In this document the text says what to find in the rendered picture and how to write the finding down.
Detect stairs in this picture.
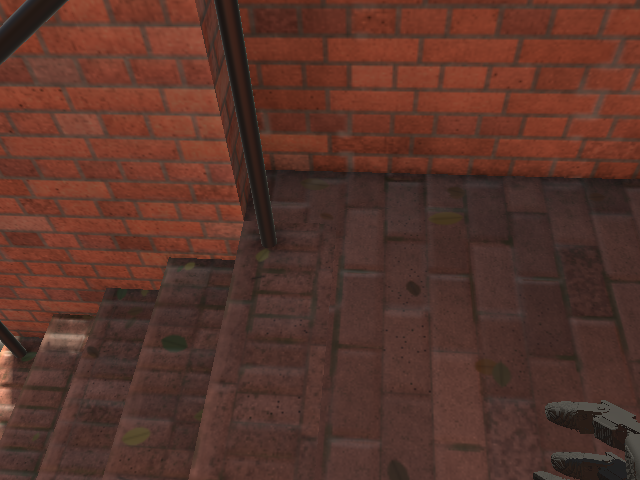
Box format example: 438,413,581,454
0,257,235,480

